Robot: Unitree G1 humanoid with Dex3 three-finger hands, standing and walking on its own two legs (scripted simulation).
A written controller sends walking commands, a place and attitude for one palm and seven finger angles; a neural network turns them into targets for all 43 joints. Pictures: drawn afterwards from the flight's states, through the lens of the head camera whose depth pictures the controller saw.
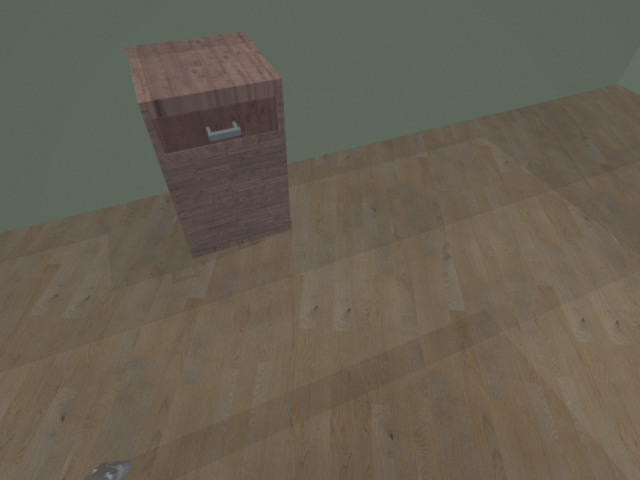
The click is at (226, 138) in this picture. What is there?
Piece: drawer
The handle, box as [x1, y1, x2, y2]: [206, 121, 241, 140]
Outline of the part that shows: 240,129 234,121 232,122 234,127 229,129 211,132 208,126 206,127 210,140 241,134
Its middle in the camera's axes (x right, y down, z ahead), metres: -0.32 -0.35 +1.24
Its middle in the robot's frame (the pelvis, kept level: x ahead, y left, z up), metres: +1.13 +0.37 -0.19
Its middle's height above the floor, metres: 0.57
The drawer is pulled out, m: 0.00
